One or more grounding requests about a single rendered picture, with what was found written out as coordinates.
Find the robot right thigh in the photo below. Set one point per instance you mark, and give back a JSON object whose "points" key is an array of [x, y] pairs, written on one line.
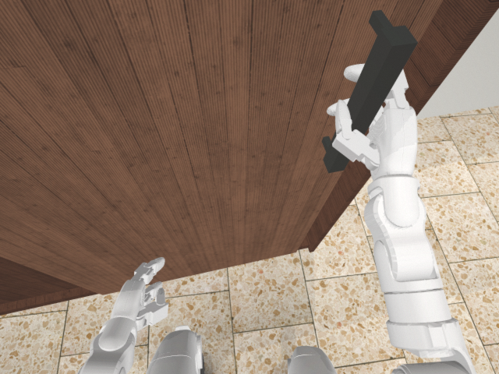
{"points": [[310, 360]]}

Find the robot thigh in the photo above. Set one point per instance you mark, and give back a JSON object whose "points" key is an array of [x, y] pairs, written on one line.
{"points": [[180, 352], [310, 360]]}

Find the robot right forearm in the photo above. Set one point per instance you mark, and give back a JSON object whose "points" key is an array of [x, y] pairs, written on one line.
{"points": [[419, 317]]}

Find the robot right hand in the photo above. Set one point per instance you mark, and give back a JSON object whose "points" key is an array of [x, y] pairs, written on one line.
{"points": [[393, 131]]}

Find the robot left forearm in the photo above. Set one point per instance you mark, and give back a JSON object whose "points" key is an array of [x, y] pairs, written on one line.
{"points": [[112, 350]]}

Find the handle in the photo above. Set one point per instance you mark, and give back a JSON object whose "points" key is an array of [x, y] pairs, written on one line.
{"points": [[387, 58]]}

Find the robot left hand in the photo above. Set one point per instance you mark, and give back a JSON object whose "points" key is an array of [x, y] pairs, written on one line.
{"points": [[134, 299]]}

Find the wardrobe door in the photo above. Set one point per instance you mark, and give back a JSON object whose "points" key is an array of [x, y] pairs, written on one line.
{"points": [[185, 129], [19, 282]]}

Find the robot left thigh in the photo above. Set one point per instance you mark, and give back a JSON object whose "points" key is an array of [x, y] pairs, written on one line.
{"points": [[180, 352]]}

